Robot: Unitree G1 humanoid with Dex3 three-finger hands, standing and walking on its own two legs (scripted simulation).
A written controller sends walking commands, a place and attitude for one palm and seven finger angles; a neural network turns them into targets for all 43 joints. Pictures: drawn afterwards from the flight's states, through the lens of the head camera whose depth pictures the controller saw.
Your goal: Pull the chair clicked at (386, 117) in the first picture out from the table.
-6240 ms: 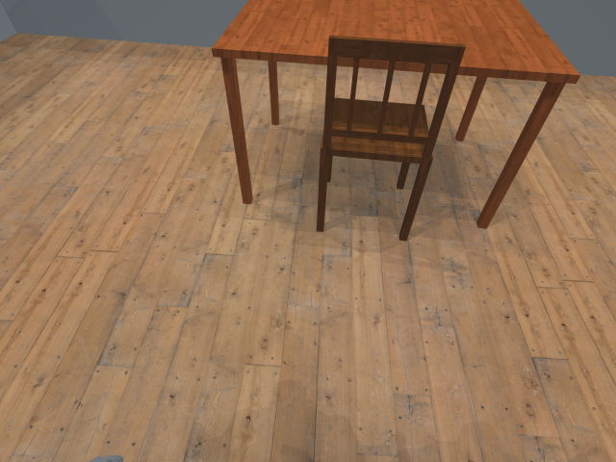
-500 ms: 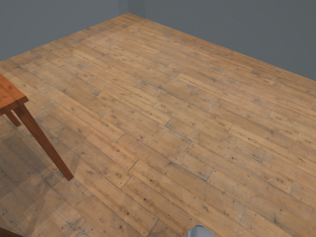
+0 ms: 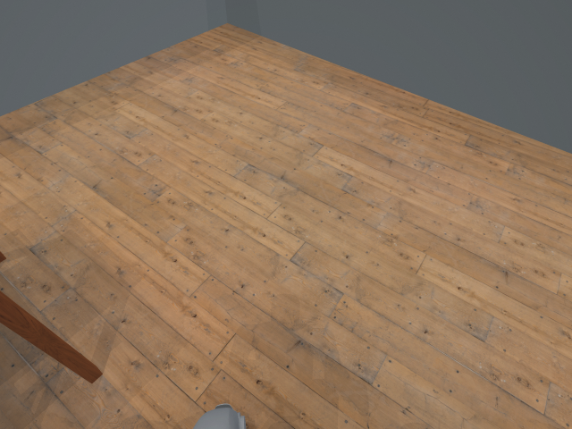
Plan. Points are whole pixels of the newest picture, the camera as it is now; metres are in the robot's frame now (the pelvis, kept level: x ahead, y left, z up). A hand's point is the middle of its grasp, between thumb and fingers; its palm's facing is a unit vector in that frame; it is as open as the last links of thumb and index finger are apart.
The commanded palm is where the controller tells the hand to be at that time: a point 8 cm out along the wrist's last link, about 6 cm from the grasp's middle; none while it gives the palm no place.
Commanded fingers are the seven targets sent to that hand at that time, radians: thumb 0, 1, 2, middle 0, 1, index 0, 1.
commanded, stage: turn to face it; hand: left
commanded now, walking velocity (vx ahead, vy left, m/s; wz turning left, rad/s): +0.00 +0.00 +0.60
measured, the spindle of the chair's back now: out of the picture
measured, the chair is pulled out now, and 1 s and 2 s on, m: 0.00 0.00 0.00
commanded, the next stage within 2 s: none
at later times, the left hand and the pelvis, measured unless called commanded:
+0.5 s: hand (151, 405) +0.18 +0.23 -0.16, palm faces +0.26 -0.93 -0.25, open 7.4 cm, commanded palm none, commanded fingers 0.00 0.90 0.90 -0.20 -0.30 -0.20 -0.30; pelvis +0.12 +0.01 +0.00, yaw +13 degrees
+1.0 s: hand out of the picture +0.06 +0.17 -0.17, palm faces +0.56 -0.79 -0.25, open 7.4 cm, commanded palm none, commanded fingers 0.00 0.90 0.90 -0.20 -0.30 -0.20 -0.30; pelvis +0.14 -0.02 -0.01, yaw +34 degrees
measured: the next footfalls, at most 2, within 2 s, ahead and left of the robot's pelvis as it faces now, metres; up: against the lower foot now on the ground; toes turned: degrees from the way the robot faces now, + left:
left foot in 0.10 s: +0.19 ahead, +0.12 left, +0.00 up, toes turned +11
right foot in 0.58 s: +0.22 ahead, -0.11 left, +0.00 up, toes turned +13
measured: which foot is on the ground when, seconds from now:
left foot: up 0.00-0.08, down 0.10-0.58, up 0.60-1.00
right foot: down 0.00-0.12, up 0.14-0.56, down 0.58-1.00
